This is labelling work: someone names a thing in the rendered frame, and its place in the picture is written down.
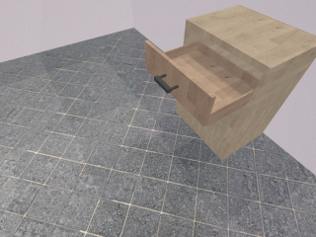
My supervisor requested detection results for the handle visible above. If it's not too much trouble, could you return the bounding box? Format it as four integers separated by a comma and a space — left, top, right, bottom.
154, 74, 179, 94

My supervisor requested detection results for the drawer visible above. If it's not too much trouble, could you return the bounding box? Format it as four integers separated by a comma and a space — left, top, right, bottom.
144, 40, 260, 126

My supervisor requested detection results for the cabinet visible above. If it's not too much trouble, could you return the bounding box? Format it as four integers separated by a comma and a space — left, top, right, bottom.
176, 5, 316, 161

